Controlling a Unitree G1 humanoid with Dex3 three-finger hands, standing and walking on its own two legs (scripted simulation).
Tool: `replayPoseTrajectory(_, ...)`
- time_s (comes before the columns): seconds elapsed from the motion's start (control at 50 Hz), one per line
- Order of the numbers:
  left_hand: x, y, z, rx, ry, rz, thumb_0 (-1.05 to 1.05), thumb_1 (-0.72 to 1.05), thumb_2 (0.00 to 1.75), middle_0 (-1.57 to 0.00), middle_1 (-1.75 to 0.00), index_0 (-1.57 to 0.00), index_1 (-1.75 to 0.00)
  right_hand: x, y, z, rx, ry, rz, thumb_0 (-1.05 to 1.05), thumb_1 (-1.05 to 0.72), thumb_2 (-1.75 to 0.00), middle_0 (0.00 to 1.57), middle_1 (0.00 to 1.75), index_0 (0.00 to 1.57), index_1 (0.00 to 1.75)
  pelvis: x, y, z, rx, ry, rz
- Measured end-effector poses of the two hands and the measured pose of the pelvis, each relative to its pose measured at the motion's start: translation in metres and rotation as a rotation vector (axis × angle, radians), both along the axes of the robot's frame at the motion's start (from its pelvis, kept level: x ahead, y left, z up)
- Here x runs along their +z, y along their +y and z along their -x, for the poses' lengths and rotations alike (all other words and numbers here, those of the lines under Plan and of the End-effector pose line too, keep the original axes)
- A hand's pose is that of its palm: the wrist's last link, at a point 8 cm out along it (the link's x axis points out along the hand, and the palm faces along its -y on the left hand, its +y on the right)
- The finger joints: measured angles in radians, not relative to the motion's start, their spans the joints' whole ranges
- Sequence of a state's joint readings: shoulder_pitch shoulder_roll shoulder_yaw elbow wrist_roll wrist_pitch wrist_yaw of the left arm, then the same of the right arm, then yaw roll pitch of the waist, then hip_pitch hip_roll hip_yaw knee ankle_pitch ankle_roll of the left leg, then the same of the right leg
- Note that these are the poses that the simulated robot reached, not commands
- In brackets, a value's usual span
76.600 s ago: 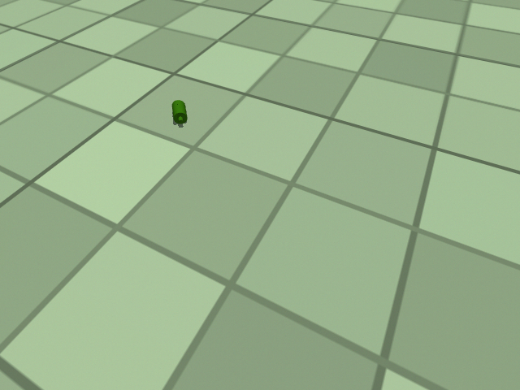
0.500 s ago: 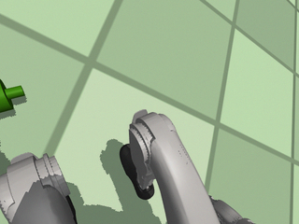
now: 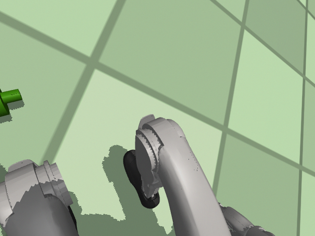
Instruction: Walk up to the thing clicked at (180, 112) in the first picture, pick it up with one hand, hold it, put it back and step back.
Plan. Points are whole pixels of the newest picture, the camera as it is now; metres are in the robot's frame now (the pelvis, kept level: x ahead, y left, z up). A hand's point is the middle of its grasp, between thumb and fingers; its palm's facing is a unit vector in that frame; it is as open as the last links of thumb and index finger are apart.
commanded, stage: open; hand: left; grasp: from above
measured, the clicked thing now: out of the picture +0.47 +0.26 -0.26
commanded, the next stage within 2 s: withdraw in 0.46 s
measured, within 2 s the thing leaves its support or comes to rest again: rests again in 1.64 s
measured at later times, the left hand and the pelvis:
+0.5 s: hand out of the picture +0.46 +0.28 -0.24, palm faces -0.46 -0.12 -0.88, open 12.7 cm; pelvis +0.00 +0.00 +0.00, yaw +0 degrees
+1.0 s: hand out of the picture +0.48 +0.32 -0.09, palm faces -0.29 -0.05 -0.96, open 13.5 cm; pelvis +0.01 +0.00 +0.04, yaw +4 degrees
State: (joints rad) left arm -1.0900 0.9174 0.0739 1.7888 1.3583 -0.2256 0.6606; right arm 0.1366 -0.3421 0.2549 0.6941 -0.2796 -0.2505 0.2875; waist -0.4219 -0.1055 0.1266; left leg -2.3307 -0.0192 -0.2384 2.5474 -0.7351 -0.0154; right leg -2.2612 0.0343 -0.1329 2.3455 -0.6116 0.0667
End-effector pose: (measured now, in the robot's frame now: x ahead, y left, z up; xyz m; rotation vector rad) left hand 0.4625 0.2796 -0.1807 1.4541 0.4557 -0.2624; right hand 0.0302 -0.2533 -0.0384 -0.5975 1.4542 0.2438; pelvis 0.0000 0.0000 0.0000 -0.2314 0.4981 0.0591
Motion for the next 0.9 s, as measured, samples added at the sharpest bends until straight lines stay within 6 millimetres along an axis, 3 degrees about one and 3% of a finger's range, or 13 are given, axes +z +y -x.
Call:
replayPoseTrajectory(0.32, 0.003, 0.002, -0.008, 0.037, 0.008, -0.015, -0.01, -0.26, 0.81, -0.36, -0.76, -0.34, -0.77, 0.0, 0.0, 0.002, -0.02, 0.003, -0.016, 0.0, -0.9, -0.9, 0.21, 0.3, 0.2, 0.3, 0.001, 0.0, -0.001, 0.002, 0.008, 0.001)
replayPoseTrajectory(0.68, 0.006, 0.002, -0.007, 0.012, -0.015, -0.003, 0.0, -0.34, 0.9, -0.24, -0.88, -0.23, -0.89, 0.004, 0.0, 0.007, -0.036, 0.011, 0.008, 0.0, -0.9, -0.9, 0.21, 0.3, 0.2, 0.3, 0.003, 0.0, 0.0, 0.0, 0.008, 0.001)
replayPoseTrajectory(0.8, 0.036, 0.006, -0.017, 0.052, -0.141, -0.025, 0.0, -0.38, 0.9, -0.22, -0.89, -0.22, -0.89, 0.004, 0.0, 0.002, -0.067, 0.006, -0.021, 0.0, -0.91, -0.9, 0.21, 0.3, 0.2, 0.3, 0.009, -0.001, -0.005, 0.003, 0.046, -0.009)
replayPoseTrajectory(0.9, 0.09, 0.018, -0.022, 0.138, -0.22, -0.079, 0.0, -0.41, 0.91, -0.2, -0.9, -0.19, -0.9, -0.002, -0.002, -0.015, -0.14, -0.034, -0.071, 0.0, -0.91, -0.9, 0.21, 0.3, 0.2, 0.3, 0.021, -0.003, -0.01, 0.01, 0.104, -0.025)
